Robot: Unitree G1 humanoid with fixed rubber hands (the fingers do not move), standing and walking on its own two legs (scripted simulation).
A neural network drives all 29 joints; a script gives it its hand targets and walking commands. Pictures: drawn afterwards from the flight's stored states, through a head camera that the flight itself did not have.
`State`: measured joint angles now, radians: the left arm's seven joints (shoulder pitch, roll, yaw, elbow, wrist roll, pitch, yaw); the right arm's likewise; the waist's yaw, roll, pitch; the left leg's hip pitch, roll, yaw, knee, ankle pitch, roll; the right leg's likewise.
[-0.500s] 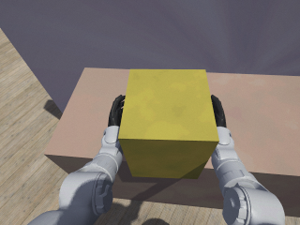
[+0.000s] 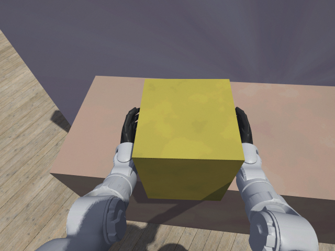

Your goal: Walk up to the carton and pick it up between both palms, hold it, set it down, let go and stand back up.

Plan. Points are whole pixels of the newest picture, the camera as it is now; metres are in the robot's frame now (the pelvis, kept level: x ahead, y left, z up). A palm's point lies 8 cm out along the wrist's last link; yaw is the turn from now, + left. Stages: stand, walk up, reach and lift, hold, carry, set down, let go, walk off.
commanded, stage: reach and lift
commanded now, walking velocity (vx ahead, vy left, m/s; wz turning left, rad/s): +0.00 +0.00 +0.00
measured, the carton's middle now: (185, 143) +0.37 -0.02 +0.02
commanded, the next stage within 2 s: none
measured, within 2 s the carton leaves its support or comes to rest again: leaves its support in 0.48 s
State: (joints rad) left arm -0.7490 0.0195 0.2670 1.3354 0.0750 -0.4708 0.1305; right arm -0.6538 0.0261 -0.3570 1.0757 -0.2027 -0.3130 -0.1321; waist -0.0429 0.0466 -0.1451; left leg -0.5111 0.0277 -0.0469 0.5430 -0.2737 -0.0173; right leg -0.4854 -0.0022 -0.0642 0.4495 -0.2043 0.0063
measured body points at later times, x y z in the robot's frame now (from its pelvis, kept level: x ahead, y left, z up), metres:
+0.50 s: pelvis +0.00 +0.00 +0.00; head +0.05 +0.00 +0.45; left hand +0.41 +0.13 +0.03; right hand +0.39 -0.16 +0.03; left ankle -0.02 +0.12 -0.73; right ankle +0.00 -0.13 -0.73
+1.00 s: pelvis -0.03 +0.00 +0.01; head +0.03 +0.02 +0.45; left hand +0.38 +0.14 +0.04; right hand +0.37 -0.16 +0.04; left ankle -0.02 +0.12 -0.73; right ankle +0.00 -0.13 -0.73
